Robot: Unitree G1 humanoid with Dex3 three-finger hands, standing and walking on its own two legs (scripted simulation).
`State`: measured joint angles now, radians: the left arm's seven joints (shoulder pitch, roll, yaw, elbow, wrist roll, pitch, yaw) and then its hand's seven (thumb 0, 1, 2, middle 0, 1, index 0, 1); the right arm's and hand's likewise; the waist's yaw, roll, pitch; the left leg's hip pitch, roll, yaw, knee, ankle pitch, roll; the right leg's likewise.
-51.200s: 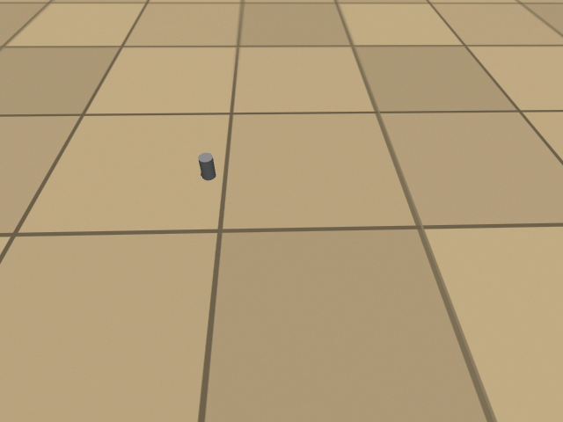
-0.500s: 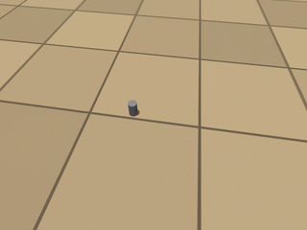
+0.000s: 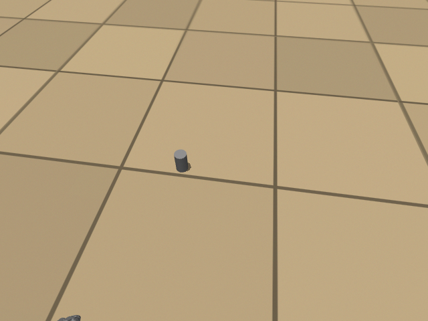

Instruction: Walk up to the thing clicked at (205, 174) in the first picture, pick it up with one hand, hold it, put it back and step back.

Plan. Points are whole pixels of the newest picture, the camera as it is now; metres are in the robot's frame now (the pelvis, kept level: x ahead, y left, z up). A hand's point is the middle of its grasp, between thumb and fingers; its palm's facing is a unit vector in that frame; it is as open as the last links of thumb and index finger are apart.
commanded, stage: step back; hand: left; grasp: from above
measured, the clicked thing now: (181, 161) +1.03 +0.18 -0.70
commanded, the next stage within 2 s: stand in 0.34 s
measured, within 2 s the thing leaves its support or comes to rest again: neither
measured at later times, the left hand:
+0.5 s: hand out of the picture +0.12 +0.26 -0.14, palm faces +0.02 -0.94 -0.35, open 7.4 cm
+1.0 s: hand out of the picture +0.06 +0.25 -0.14, palm faces -0.02 -0.94 -0.34, open 7.4 cm
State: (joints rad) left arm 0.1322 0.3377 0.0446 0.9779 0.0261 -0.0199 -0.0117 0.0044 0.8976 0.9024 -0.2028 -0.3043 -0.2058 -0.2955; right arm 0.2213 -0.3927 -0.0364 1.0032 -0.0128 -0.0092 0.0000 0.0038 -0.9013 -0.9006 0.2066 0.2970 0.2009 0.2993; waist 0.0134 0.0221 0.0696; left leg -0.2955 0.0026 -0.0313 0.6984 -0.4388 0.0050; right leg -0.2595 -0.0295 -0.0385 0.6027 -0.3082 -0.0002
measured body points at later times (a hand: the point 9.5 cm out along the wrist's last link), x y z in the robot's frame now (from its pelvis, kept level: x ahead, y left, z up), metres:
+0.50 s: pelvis +0.02 +0.01 +0.02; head +0.04 +0.01 +0.47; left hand +0.12 +0.31 -0.11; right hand +0.15 -0.28 -0.11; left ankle +0.02 +0.13 -0.73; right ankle +0.01 -0.12 -0.73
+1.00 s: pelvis +0.00 +0.00 +0.02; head +0.00 -0.01 +0.47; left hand +0.07 +0.30 -0.11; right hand +0.06 -0.30 -0.12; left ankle +0.02 +0.13 -0.73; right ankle +0.01 -0.12 -0.73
